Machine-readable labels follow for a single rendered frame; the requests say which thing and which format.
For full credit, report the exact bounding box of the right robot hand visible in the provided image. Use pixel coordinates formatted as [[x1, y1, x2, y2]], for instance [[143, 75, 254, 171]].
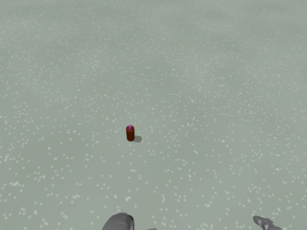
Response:
[[253, 216, 282, 230]]

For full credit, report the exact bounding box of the bottle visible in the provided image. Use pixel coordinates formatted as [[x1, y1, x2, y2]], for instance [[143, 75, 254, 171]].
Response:
[[126, 125, 135, 141]]

